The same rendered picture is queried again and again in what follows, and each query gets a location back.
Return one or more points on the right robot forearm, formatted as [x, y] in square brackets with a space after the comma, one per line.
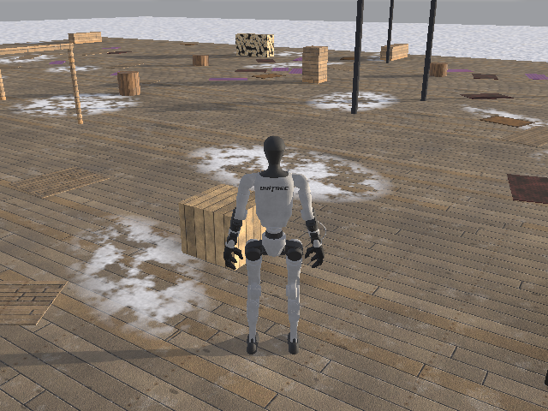
[313, 231]

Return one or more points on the robot left upper arm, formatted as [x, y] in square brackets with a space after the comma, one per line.
[246, 182]

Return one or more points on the left robot forearm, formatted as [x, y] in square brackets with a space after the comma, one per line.
[234, 231]

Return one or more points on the robot left hand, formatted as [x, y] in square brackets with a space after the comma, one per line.
[228, 256]

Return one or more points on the robot right foot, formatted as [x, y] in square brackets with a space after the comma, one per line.
[293, 346]

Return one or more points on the robot right upper arm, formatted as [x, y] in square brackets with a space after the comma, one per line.
[301, 182]

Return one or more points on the robot right hand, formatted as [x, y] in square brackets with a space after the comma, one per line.
[320, 254]

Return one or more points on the robot torso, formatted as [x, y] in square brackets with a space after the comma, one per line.
[274, 202]

